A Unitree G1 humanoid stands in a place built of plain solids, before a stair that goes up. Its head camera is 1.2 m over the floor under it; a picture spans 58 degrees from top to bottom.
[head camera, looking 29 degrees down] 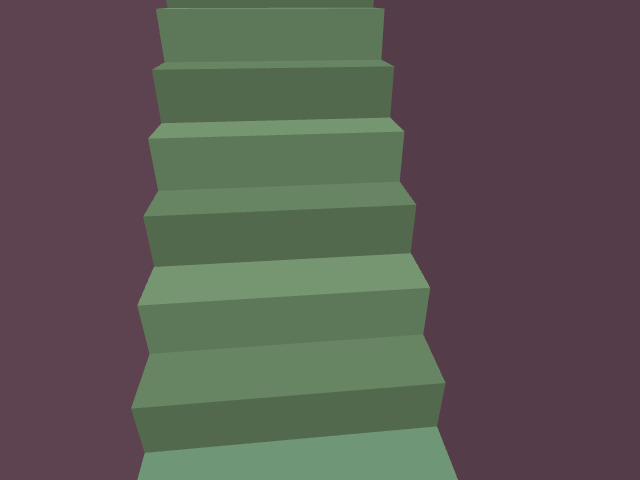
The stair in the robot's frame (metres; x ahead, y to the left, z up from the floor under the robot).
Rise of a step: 0.20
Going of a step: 0.22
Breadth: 0.91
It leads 6 degrees to the left of straight ahead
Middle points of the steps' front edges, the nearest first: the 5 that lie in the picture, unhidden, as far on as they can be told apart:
0.88 0.08 0.20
1.10 0.10 0.39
1.31 0.12 0.59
1.53 0.14 0.78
1.74 0.17 0.98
